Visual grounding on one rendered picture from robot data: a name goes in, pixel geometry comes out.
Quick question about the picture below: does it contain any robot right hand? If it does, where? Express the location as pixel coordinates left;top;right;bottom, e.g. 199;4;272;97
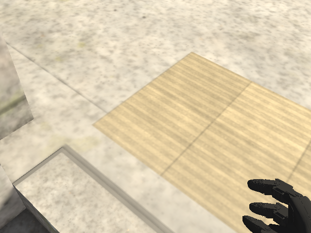
242;179;311;233

